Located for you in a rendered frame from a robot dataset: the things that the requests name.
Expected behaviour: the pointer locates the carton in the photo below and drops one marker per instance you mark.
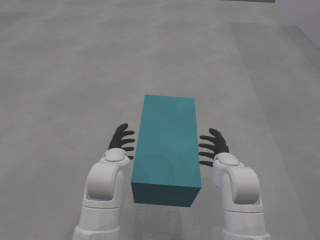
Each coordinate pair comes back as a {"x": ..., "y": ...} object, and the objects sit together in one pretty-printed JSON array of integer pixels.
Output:
[{"x": 166, "y": 169}]

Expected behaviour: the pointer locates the left robot hand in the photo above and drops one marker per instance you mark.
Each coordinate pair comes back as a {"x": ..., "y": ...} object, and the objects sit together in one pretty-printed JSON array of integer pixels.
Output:
[{"x": 116, "y": 141}]

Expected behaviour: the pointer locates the robot left forearm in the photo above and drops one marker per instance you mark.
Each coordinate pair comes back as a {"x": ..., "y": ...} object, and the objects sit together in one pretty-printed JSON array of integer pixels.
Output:
[{"x": 102, "y": 197}]

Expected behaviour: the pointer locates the right robot hand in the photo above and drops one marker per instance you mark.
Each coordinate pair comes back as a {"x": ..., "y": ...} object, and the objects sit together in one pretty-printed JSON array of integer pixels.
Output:
[{"x": 218, "y": 147}]

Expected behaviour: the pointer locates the robot right forearm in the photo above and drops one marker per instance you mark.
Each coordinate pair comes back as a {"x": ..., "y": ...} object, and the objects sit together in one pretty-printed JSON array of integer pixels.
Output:
[{"x": 241, "y": 199}]

